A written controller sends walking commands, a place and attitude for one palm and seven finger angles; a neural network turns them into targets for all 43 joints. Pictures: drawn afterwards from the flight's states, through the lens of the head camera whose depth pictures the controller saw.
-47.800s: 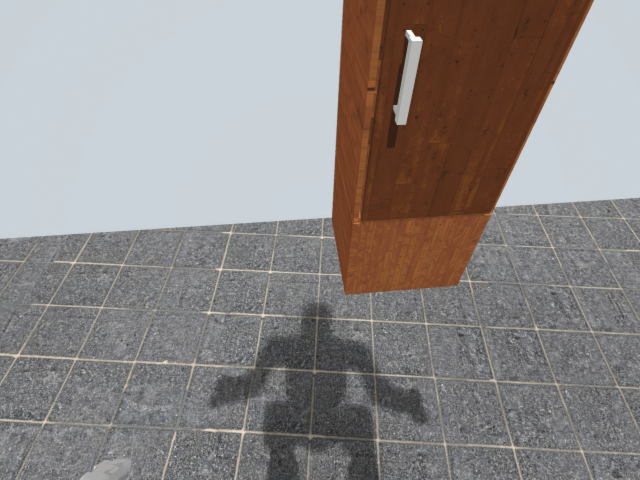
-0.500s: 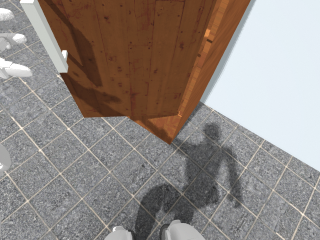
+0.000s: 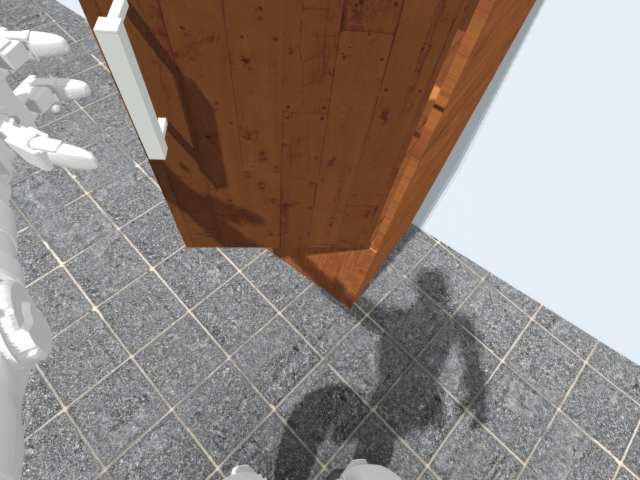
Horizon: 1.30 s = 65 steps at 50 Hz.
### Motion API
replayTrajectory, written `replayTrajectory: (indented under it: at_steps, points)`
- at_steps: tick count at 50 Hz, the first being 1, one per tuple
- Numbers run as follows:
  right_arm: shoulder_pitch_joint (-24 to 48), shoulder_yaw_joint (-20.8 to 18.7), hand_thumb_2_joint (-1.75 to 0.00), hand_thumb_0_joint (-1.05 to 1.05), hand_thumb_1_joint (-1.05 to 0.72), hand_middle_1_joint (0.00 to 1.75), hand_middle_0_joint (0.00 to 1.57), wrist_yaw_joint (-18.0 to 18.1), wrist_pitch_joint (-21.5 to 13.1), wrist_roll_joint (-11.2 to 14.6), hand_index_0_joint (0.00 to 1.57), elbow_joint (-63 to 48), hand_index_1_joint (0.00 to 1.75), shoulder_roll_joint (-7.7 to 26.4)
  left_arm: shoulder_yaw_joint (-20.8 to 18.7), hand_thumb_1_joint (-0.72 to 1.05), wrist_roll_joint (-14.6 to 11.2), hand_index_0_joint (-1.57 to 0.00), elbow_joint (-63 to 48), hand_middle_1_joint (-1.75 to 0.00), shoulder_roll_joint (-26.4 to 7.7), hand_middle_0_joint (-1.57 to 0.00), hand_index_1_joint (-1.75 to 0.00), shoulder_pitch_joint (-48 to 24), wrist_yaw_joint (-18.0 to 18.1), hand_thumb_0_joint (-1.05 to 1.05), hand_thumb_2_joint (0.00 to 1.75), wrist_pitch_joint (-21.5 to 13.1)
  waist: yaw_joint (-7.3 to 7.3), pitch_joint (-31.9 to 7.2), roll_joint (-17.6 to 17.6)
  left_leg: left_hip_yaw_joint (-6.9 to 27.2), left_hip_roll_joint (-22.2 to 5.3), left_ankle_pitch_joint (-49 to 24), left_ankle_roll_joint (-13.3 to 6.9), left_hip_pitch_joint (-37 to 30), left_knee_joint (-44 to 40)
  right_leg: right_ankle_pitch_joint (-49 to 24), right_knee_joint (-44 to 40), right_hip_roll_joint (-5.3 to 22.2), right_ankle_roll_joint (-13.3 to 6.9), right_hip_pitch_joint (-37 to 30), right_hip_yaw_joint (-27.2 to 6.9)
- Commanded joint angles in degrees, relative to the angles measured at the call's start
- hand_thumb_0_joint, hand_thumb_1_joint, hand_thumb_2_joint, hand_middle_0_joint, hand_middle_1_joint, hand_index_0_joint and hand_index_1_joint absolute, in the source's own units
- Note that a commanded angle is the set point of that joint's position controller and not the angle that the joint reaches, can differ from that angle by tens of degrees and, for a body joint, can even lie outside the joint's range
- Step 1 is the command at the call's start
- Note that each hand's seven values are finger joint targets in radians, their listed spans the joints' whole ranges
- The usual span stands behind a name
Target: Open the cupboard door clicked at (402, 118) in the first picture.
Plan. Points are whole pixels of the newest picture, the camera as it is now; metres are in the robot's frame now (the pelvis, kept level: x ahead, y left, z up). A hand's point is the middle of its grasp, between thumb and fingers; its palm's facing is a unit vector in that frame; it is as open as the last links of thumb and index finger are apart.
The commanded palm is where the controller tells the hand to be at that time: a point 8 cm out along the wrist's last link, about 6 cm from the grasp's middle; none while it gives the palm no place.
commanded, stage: move the hooked fingers beside the handle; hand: left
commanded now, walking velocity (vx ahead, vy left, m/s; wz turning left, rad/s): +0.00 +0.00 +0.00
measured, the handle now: (140, 87) +0.56 +0.17 +0.13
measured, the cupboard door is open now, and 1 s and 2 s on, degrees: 39 39 38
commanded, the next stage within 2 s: slide the fingers in behind the handle in 0.06 s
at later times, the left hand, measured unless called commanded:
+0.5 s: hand (99, 113) +0.51 +0.21 +0.13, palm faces -0.05 -1.00 +0.00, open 14.0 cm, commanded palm +0.49 +0.25 +0.13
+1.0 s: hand (129, 113) +0.51 +0.17 +0.13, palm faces -0.03 -1.00 -0.01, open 14.0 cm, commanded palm +0.49 +0.22 +0.13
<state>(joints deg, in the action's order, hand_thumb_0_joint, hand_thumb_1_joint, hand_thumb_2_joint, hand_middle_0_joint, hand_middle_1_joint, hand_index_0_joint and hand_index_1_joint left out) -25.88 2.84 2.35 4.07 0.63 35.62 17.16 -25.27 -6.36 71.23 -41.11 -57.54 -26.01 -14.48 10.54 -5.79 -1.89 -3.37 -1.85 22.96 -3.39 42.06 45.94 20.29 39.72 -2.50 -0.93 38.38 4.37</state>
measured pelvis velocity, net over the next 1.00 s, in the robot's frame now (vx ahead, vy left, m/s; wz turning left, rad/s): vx -0.01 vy -0.02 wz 0.01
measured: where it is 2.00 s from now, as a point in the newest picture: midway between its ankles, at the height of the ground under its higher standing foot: outside the picture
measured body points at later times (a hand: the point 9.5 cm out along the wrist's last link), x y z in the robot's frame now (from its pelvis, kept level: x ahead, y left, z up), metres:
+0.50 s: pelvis -0.01 -0.01 +0.00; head +0.10 +0.01 +0.43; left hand +0.51 +0.26 +0.14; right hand -0.03 -0.28 -0.11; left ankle -0.02 +0.07 -0.71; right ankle -0.02 -0.12 -0.71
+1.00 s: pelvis -0.01 -0.02 +0.00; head +0.10 -0.01 +0.44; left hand +0.51 +0.23 +0.14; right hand -0.03 -0.29 -0.11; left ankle -0.02 +0.07 -0.71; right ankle -0.02 -0.12 -0.71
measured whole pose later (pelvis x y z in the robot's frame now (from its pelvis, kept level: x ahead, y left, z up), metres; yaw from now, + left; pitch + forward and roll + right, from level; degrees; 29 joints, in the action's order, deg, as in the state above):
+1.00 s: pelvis -0.01 -0.02 +0.00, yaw +1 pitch +17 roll -2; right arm -25.8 2.2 1.2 1.8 0.6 36.7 17.3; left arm -22.2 -5.5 71.8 -33.8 -58.4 -18.4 -15.3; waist 10.6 -5.2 -2.1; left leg -3.1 -2.1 22.0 -2.1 40.7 45.2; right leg 20.6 41.0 -2.8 -2.5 38.0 4.6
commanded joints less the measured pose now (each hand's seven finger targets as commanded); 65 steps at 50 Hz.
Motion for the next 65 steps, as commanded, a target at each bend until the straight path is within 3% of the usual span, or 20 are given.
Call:
replayTrajectory:
  at_steps: [1, 3, 6, 8, 10, 15, 21, 26, 28, 33, 35, 39, 42, 46, 48, 52, 56, 58, 60, 65]
  points:
    - [-9.76, -4.08, -0.9, 0.0, -0.9, 0.3, 0.2, 0.73, -0.61, 0.26, 0.2, -1.46, 0.3, 11.53, 1.19, -0.5, -2.18, -0.3, -8.22, -1.2, -11.41, -0.3, -1.2, -25.0, -0.5, 0.0, 0.3, -1.83, 1.2, -21.06, -6.5, 7.86, -1.27, -33.8, 1.84, -26.5, -2.2, -21.29, -2.49, -1.49, 0.1, -0.79, -1.73]
    - [-9.92, -3.89, -0.9, 0.0, -0.9, 0.3, 0.2, 1.04, -0.7, 0.32, 0.2, -1.44, 0.3, 11.74, 0.43, -0.5, -2.13, -0.3, -7.61, -1.2, -13.27, -0.3, -1.2, -26.83, -0.44, 0.0, 0.3, -1.21, 1.63, -20.25, -4.44, 7.41, -0.77, -29.81, 1.28, -23.32, -2.56, -21.28, -2.45, -1.24, 0.12, -2.42, -2.15]
    - [-9.67, -3.79, -0.9, 0.0, -0.9, 0.3, 0.2, 0.98, -1.19, 0.05, 0.2, -1.25, 0.3, 11.39, 0.2, -0.5, -1.87, -0.3, -10.92, -1.2, -13.49, -0.3, -1.2, -28.53, 0.13, 0.0, 0.3, -2.93, 0.89, -23.52, -9.63, 8.0, -0.92, -34.19, 2.11, -27.26, -1.76, -21.76, -1.62, -1.04, -0.22, -1.08, -2.14]
    - [-9.66, -3.75, -0.9, 0.0, -0.9, 0.3, 0.2, 0.95, -1.23, -0.04, 0.2, -1.18, 0.3, 11.38, -1.14, -0.5, -1.59, -0.3, -11.53, -1.2, -15.43, -0.3, -1.2, -29.25, 0.78, 0.0, 0.3, -4.15, 0.85, -24.31, -8.69, 8.33, -1.02, -33.8, 2.33, -27.06, -1.48, -21.41, -1.43, -1.14, -0.17, -1.36, -2.26]
    - [-9.36, -3.86, -0.9, 0.0, -0.9, 0.3, 0.2, 0.76, -1.67, -0.04, 0.2, -1.28, 0.3, 10.92, 1.1, -0.5, -2.42, -0.3, -14.16, -1.2, -11.65, -0.3, -1.2, -31.16, 0.89, 0.0, 0.3, -5.37, 1.35, -25.45, -9.47, 8.54, -0.97, -35.43, 2.3, -28.62, -1.21, -21.81, -1.11, -1.18, -0.31, -1.27, -2.1]
    - [-9.42, -3.79, -0.9, 0.0, -0.9, 0.3, 0.2, 0.63, -1.8, 0.0, 0.2, -0.61, 0.3, 11.04, 2.08, -0.5, -2.29, -0.3, -10.25, -1.2, -9.54, -0.3, -1.2, -29.71, 1.38, 0.0, 0.3, -3.89, 1.5, -23.88, -7.88, 8.89, -0.92, -33.34, 2.18, -27.35, -1.56, -20.11, -1.33, -1.12, -0.26, -0.46, -1.73]
    - [-9.47, -3.79, -0.9, 0.0, -0.9, 0.3, 0.2, 0.27, -2.02, -0.18, 0.2, -1.49, 0.3, 10.82, -0.21, -0.5, -0.82, -0.3, -12.51, -1.2, -12.33, -0.3, -1.2, -29.13, 3.88, 0.0, 0.3, -3.83, -0.2, -26.34, -8.66, 8.03, -0.52, -32.0, 2.09, -25.8, -1.79, -21.41, -0.97, -0.98, -0.24, -3.53, -2.26]
    - [-9.4, -3.94, -0.9, 0.0, -0.9, 0.3, 0.2, -0.18, -2.12, -0.13, 0.2, -1.41, 0.3, 10.55, 1.69, -0.5, -1.1, -0.3, -12.14, -1.2, -8.59, -0.3, -1.2, -28.78, 5.23, 0.0, 0.3, -4.59, 0.67, -24.74, -6.44, 7.45, -0.44, -28.84, 1.59, -24.61, -2.25, -20.66, -1.52, -1.25, -0.05, -3.68, -2.39]
    - [-9.72, -3.93, -0.9, 0.0, -0.9, 0.3, 0.2, -0.04, -2.1, 0.05, 0.2, -1.16, 0.3, 10.81, 0.58, -0.5, -0.64, -0.3, -10.09, -1.2, -10.45, -0.3, -1.2, -28.82, 5.68, 0.0, 0.3, -3.95, 0.89, -22.3, -4.8, 7.07, -0.2, -24.95, 1.2, -21.5, -2.91, -19.38, -1.95, -1.06, 0.0, -4.56, -2.68]
    - [-10.01, -3.98, -0.9, 0.0, -0.9, 0.3, 0.2, -0.25, -2.46, -0.11, 0.2, -1.31, 0.3, 10.49, 0.86, -0.5, 0.02, -0.3, -11.42, -1.2, -9.59, -0.3, -1.2, -28.18, 6.81, 0.0, 0.3, -4.3, 0.24, -23.7, -6.0, 7.04, -0.17, -26.21, 1.31, -22.54, -2.89, -20.19, -1.75, -1.04, -0.18, -4.89, -2.74]
    - [-9.85, -4.02, -0.9, 0.0, -0.9, 0.3, 0.2, -0.44, -2.86, -0.07, 0.2, -1.25, 0.3, 9.99, 4.53, -0.5, -0.4, -0.3, -12.87, -1.2, -4.81, -0.3, -1.2, -30.26, 6.79, 0.0, 0.3, -4.95, 1.37, -23.36, -6.28, 6.88, 0.06, -26.16, 1.04, -23.26, -2.64, -20.34, -1.91, -1.09, -0.19, -4.31, -2.81]
    - [-10.07, -4.09, -0.9, 0.0, -0.9, 0.3, 0.2, -0.34, -3.03, 0.03, 0.2, -0.57, 0.3, 10.48, 2.1, -0.5, -0.73, -0.3, -10.43, -1.2, -7.45, -0.3, -1.2, -29.71, 6.87, 0.0, 0.3, -4.31, 1.35, -22.31, -3.27, 6.34, 0.23, -22.82, 0.7, -20.13, -3.24, -20.21, -2.46, -0.96, 0.02, -6.51, -3.42]
    - [-10.11, -4.07, -0.9, 0.0, -0.9, 0.3, 0.2, -0.37, -3.25, -0.05, 0.2, -0.87, 0.3, 10.3, -0.04, -0.5, -0.49, -0.3, -11.66, -1.2, -9.81, -0.3, -1.2, -29.19, 7.11, 0.0, 0.3, -4.6, -0.07, -25.07, -5.39, 5.9, 0.56, -25.66, 0.74, -20.73, -2.9, -23.53, -1.84, -0.76, -0.09, -8.87, -3.81]
    - [-9.34, -3.95, -0.9, 0.0, -0.9, 0.3, 0.2, -0.71, -3.37, 0.04, 0.2, -1.47, 0.3, 9.65, 2.54, -0.5, 0.0, -0.3, -12.83, -1.2, -6.62, -0.3, -1.2, -28.95, 8.03, 0.0, 0.3, -5.1, 0.33, -23.83, -6.05, 5.28, 0.9, -24.77, 0.61, -19.84, -2.96, -23.87, -1.97, -0.66, 0.11, -8.87, -4.02]
    - [-9.35, -4.04, -0.9, 0.0, -0.9, 0.3, 0.2, -0.67, -3.31, 0.17, 0.2, -1.42, 0.3, 9.89, 1.48, -0.5, 0.21, -0.3, -11.16, -1.2, -8.07, -0.3, -1.2, -26.91, 8.14, 0.0, 0.3, -4.86, 0.12, -22.62, -4.03, 4.97, 0.85, -23.73, 0.48, -18.39, -2.96, -23.89, -2.25, -0.63, 0.16, -9.64, -4.26]
    - [-9.03, -4.32, -0.9, 0.0, -0.9, 0.3, 0.2, -0.7, -3.29, 0.23, 0.2, -1.68, 0.3, 9.72, 2.22, -0.5, -0.73, -0.3, -14.23, -1.2, -6.39, -0.3, -1.2, -27.73, 7.31, 0.0, 0.3, -5.21, -0.04, -25.73, -5.79, 4.92, 0.97, -27.0, 0.62, -21.06, -2.89, -27.34, -1.78, -0.57, 0.03, -11.19, -4.16]
    - [-8.57, -4.44, -0.9, 0.0, -0.9, 0.3, 0.2, -0.84, -3.46, 0.33, 0.2, -1.3, 0.3, 9.48, 5.13, -0.5, -1.78, -0.3, -14.09, -1.2, -1.44, -0.3, -1.2, -27.66, 7.18, 0.0, 0.3, -4.88, 0.75, -23.9, -4.62, 5.31, 0.77, -26.63, 0.52, -22.75, -3.01, -25.62, -2.43, -0.82, 0.06, -8.54, -3.73]
    - [-8.64, -4.44, -0.9, 0.0, -0.9, 0.3, 0.2, -0.72, -3.37, 0.32, 0.2, -0.92, 0.3, 9.76, 3.86, -0.5, -1.83, -0.3, -12.86, -1.2, -3.0, -0.3, -1.2, -27.84, 7.7, 0.0, 0.3, -4.34, 0.87, -22.13, -3.32, 5.24, 0.78, -24.61, 0.47, -20.93, -3.35, -24.22, -2.78, -0.71, 0.13, -8.6, -3.87]
    - [-8.42, -4.36, -0.9, 0.0, -0.9, 0.3, 0.2, -0.81, -3.56, 0.24, 0.2, -1.14, 0.3, 9.38, 5.79, -0.5, -1.89, -0.3, -14.31, -1.2, -0.3, -0.3, -1.2, -29.61, 8.34, 0.0, 0.3, -4.59, 1.12, -22.13, -5.09, 5.41, 0.97, -25.48, 0.47, -21.84, -3.35, -23.98, -2.39, -0.62, -0.14, -7.75, -3.49]
    - [-8.83, -4.35, -0.9, 0.0, -0.9, 0.3, 0.2, -1.25, -4.17, -0.24, 0.2, -0.38, 0.3, 9.16, 6.06, -0.5, -0.84, -0.3, -14.15, -1.2, 0.86, -0.3, -1.2, -31.57, 11.24, 0.0, 0.3, -5.52, 1.32, -22.78, -5.89, 6.41, 0.75, -26.87, 0.87, -23.76, -2.91, -22.48, -1.66, -0.73, -0.23, -5.32, -3.05]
